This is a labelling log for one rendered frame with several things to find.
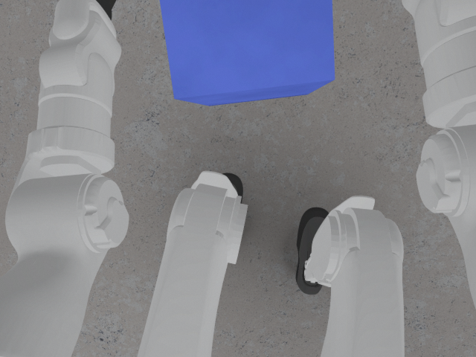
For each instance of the robot right upper arm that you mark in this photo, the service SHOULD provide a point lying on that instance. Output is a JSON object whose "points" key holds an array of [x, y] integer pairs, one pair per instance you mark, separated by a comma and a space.
{"points": [[446, 180]]}

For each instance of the robot left hand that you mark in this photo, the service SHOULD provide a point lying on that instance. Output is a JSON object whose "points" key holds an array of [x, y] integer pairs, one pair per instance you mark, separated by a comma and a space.
{"points": [[107, 5]]}

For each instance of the left robot thigh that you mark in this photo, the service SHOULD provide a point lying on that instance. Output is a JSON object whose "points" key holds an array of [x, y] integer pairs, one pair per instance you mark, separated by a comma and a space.
{"points": [[182, 313]]}

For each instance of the carton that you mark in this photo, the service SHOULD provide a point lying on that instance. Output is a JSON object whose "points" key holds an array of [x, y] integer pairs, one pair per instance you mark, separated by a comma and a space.
{"points": [[234, 51]]}

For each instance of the left robot forearm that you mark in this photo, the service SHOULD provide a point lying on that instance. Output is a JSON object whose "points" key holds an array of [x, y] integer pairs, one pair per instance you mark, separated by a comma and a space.
{"points": [[75, 99]]}

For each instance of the robot left upper arm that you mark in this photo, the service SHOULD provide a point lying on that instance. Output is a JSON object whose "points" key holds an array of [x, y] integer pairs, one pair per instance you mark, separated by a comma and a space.
{"points": [[61, 228]]}

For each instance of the right robot forearm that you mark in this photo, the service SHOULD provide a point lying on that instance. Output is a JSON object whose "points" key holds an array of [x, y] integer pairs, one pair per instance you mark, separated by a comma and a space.
{"points": [[446, 38]]}

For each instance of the right robot foot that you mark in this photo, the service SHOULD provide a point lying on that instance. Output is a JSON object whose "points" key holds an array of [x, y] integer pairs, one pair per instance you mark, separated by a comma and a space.
{"points": [[309, 224]]}

